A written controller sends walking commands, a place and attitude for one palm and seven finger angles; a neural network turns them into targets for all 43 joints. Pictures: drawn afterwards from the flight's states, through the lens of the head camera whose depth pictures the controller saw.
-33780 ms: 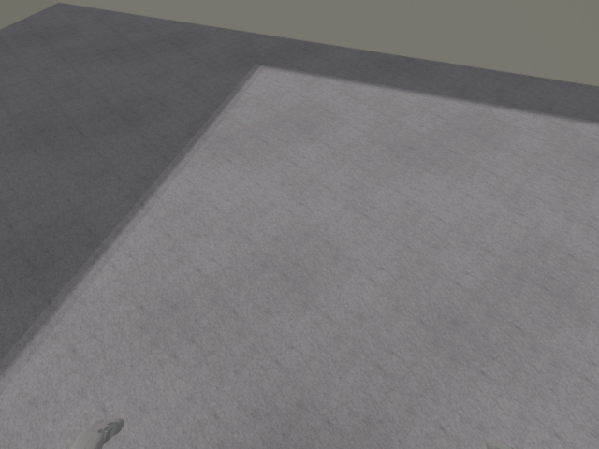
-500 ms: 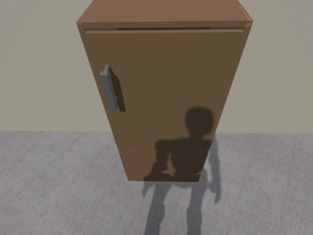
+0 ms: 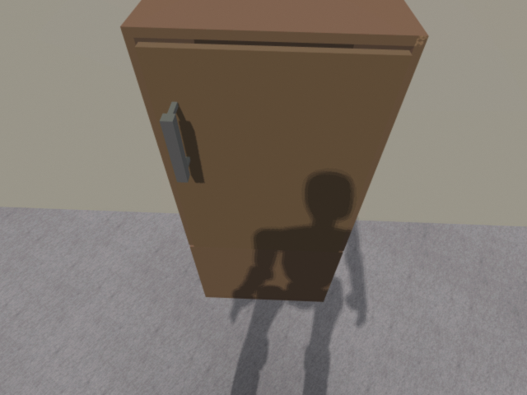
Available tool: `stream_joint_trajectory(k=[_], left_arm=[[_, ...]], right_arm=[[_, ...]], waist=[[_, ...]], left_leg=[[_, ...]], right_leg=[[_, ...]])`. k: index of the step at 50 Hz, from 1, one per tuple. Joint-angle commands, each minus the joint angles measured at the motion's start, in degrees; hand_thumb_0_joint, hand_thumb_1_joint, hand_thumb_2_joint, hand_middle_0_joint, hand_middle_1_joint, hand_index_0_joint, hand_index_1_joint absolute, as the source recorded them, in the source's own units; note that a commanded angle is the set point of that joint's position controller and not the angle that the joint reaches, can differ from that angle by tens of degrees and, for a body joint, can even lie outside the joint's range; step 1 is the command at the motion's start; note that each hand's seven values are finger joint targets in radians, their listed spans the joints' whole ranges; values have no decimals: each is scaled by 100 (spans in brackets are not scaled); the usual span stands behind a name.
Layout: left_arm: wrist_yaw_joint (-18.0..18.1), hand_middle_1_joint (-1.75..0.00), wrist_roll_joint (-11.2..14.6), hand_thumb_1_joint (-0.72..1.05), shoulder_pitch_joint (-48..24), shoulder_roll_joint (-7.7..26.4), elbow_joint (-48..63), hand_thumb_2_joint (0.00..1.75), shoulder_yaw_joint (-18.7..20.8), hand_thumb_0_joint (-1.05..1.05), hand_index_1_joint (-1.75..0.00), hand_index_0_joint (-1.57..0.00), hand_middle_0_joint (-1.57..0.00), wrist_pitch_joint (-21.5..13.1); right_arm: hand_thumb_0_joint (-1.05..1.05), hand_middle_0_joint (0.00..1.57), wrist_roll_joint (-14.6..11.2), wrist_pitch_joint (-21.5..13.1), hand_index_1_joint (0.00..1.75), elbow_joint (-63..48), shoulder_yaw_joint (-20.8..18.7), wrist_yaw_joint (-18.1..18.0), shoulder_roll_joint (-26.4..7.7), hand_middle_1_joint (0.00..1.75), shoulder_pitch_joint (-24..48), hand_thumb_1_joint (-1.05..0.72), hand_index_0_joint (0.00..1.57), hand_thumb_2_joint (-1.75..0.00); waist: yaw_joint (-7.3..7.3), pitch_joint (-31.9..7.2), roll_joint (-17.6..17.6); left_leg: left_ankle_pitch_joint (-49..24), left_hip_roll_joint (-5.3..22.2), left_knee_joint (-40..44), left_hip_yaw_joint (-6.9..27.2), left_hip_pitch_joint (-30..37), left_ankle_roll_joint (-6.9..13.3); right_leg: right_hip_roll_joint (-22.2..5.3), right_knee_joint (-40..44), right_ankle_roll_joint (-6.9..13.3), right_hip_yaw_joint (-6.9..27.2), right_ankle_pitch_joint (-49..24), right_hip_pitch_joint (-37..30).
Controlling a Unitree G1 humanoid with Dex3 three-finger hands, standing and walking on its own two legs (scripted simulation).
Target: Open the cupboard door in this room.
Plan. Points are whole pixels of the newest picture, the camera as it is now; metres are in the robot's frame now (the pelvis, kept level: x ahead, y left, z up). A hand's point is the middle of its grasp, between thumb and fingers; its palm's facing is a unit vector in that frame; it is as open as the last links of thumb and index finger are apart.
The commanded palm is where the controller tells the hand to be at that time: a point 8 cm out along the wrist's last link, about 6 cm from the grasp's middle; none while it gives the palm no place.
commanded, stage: look again from close up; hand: left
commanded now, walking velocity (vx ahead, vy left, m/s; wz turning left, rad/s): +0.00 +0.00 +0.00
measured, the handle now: (178, 143) +0.52 +0.20 +0.08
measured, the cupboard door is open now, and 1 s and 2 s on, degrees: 0 0 0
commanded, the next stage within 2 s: raise the hand with hooked fingers in 0.56 s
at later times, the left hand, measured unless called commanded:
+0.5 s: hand out of the picture +0.02 +0.20 -0.17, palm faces +0.01 -0.97 -0.25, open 7.4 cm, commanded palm none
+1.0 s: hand (135, 371) +0.16 +0.19 -0.02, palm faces +0.01 -1.00 -0.05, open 8.2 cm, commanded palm +0.11 +0.27 -0.03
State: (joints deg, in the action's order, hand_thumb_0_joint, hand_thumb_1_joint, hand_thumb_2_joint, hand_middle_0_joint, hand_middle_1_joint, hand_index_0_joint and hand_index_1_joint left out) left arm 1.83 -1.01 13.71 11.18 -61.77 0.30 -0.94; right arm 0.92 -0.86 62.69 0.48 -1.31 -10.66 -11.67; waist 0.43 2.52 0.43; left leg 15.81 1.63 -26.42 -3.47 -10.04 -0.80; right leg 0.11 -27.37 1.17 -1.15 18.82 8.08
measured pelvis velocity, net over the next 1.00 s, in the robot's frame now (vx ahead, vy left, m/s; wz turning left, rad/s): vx -0.06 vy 0.00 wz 0.03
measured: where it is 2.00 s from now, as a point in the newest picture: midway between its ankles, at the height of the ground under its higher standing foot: outside the picture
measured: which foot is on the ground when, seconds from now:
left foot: down 0.00-1.00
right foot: down 0.00-1.00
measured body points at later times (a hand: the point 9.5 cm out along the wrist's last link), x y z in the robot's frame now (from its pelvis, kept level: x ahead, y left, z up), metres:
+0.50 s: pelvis -0.01 +0.00 +0.00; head +0.01 +0.00 +0.45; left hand +0.02 +0.25 -0.15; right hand +0.03 -0.24 -0.15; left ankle -0.02 +0.13 -0.74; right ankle -0.05 -0.10 -0.74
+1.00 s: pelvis -0.06 +0.00 -0.05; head -0.02 +0.00 +0.40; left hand +0.15 +0.25 -0.02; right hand +0.15 -0.25 -0.11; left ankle -0.02 +0.13 -0.74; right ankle -0.05 -0.10 -0.74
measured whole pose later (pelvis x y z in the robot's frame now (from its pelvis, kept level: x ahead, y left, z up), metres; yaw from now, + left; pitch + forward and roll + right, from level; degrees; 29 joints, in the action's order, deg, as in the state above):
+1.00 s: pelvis -0.06 +0.00 -0.05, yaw +2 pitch +9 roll +1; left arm -20.0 14.5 16.0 11.8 -17.5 10.8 -32.7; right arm -1.0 -15.0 34.7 -2.4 -0.5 -14.2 -9.0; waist -0.3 -5.1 1.1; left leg 21.7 1.3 -51.4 -2.0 -38.5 -0.6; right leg -1.3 -53.9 1.4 -2.4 26.4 36.4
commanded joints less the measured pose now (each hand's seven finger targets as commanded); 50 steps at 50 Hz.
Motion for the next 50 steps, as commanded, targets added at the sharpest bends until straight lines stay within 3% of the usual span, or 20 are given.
stream_joint_trajectory(k=[1,4,30,32,33,34,35,36,37,38,39,40,41,42,43,45,46,47,48,50], left_arm=[[21,-30,8,90,155,817,256,90,169,0,-30,-20,-20,-82],[12,-30,20,90,154,864,220,90,169,0,-30,-20,-20,-88],[-28,-30,25,90,-53,1002,121,90,160,0,-30,-20,-20,-88],[-24,-30,17,90,-63,1004,138,90,173,0,-30,-20,-20,-94],[234,-30,-12,90,667,597,-53,90,77,0,-30,-20,-20,-169],[178,-32,1056,88,-3719,2415,8488,89,1495,0,-32,-20,-20,-1404],[231,-33,602,85,-619,1904,6801,88,1341,0,-33,-20,-20,-1170],[480,-34,831,83,-461,1499,6455,87,1123,0,-34,-21,-21,-1012],[373,-36,1003,81,1140,-122,5318,86,287,0,-36,-21,-21,-570],[248,-37,1142,78,-218,238,6335,85,566,0,-37,-21,-21,-807],[100,-39,1131,76,-64,489,5994,84,895,0,-39,-21,-21,-1101],[-88,-40,1182,74,327,349,5356,83,962,0,-40,-21,-21,-1444],[-331,-42,1216,71,1021,170,4730,82,1010,0,-42,-21,-21,-1754],[-629,-43,1299,69,1393,-16,4380,81,974,0,-43,-22,-22,-2116],[-972,-45,1413,67,1690,32,4262,80,1128,0,-45,-22,-22,-2526],[-1730,-48,1579,62,1764,151,4379,78,1126,0,-48,-22,-22,-3262],[-2133,-50,1611,60,1693,424,4212,77,1324,0,-50,-22,-22,-3468],[-2476,-51,1699,57,1267,742,4596,76,1480,0,-51,-22,-22,-3628],[-2607,-53,1752,55,1193,1226,4752,75,1974,0,-53,-22,-22,-3589],[-2665,-55,1981,50,648,1360,5673,73,2133,0,-55,-23,-23,-3408]], right_arm=[[0,20,-13,-109,30,-178,-144,-59,-667,30,-196,-90,20,-90],[0,20,-12,-115,30,-186,-155,-58,-785,30,-106,-90,20,-90],[0,20,-6,-146,30,-61,-143,-38,-957,30,34,-90,20,-90],[0,20,-10,-151,30,-51,-142,-39,-946,30,17,-90,20,-90],[0,20,-85,-116,30,-416,-181,10,-807,30,278,-90,20,-90],[0,20,-350,-912,30,-2284,-360,-216,-1474,30,-47,-90,20,-90],[0,20,-224,-1412,30,-2115,-208,-403,-1035,30,279,-90,20,-90],[0,20,-294,-1515,30,-1792,-257,-452,-1065,30,274,-90,20,-90],[0,20,-378,-1482,30,-1782,-268,-400,-778,30,59,-90,20,-90],[0,20,-355,-1537,30,-2279,-347,-340,-1058,30,186,-90,20,-90],[0,20,-255,-1567,30,-2349,-480,-356,-1131,30,152,-90,20,-90],[0,20,-203,-1583,30,-2413,-492,-360,-1124,30,170,-90,20,-90],[0,20,-220,-1591,30,-2567,-509,-299,-1081,30,199,-90,20,-90],[0,20,-172,-1594,30,-2679,-499,-218,-1044,30,248,-90,20,-90],[0,20,-147,-1614,30,-2821,-540,-149,-1041,30,384,-90,20,-90],[0,20,-151,-1668,30,-3167,-583,-13,-1083,30,541,-90,20,-90],[0,20,-196,-1680,30,-3310,-612,66,-1122,30,458,-90,20,-90],[0,20,-207,-1708,30,-3519,-599,97,-1190,30,481,-90,20,-90],[0,20,-259,-1690,30,-3696,-619,60,-1195,30,531,-90,20,-90],[0,20,-290,-1649,30,-4035,-570,-30,-1141,30,573,-90,20,-90]], waist=[[-22,-179,62],[-18,-306,0],[22,-195,-52],[17,-246,36],[136,-37,-40],[-436,-2809,-934],[191,-2556,-1854],[20,-2146,-1651],[-197,-1351,-748],[-314,-634,-339],[-386,-527,292],[-322,-89,901],[-136,133,969],[12,0,1399],[188,-163,1592],[290,-683,1322],[340,-825,687],[291,-1230,450],[399,-1637,294],[397,-2140,-202]], left_leg=[[-1491,486,339,393,148,236],[-1560,500,349,405,296,225],[-1393,537,673,514,278,228],[-1442,542,668,513,271,226],[-1356,539,-644,131,-96,50],[-2445,-262,80,264,1219,227],[-3510,-44,134,106,1741,332],[-3047,34,-7,206,1190,115],[-2735,110,22,256,836,192],[-2154,31,-127,393,262,178],[-1536,-38,-344,323,-58,200],[-1045,-82,-536,345,-681,175],[-769,-164,-745,346,-1121,139],[-540,-194,-1005,331,-1595,90],[-361,-223,-1302,291,-2026,61],[-82,-305,-1832,180,-2562,23],[-118,-332,-2050,161,-2635,2],[-108,-363,-2246,149,-2725,21],[-43,-374,-2411,54,-2855,59],[146,-373,-2503,15,-2768,133]], right_leg=[[-615,436,138,479,-2008,77],[-628,430,142,520,-2043,117],[-635,658,108,554,-1510,195],[-640,649,110,544,-1606,120],[-1020,738,-178,859,-3391,237],[-401,42,119,300,-3735,-360],[-130,-239,205,131,-2732,-172],[-123,-97,139,-242,-1704,151],[-90,-27,10,-358,-1569,652],[-117,-59,-54,-399,-1643,974],[-67,-78,-99,-441,-1313,1399],[-21,-224,-133,-499,-914,1843],[-13,-446,-106,-509,-697,2052],[7,-769,-105,-501,-487,2331],[7,-1077,-93,-411,-358,2486],[-50,-1558,-39,-198,-230,2600],[-106,-1772,47,-35,-320,2596],[-143,-1926,58,59,-331,2552],[-165,-1963,30,245,-139,2457],[-143,-1948,-18,349,372,2510]])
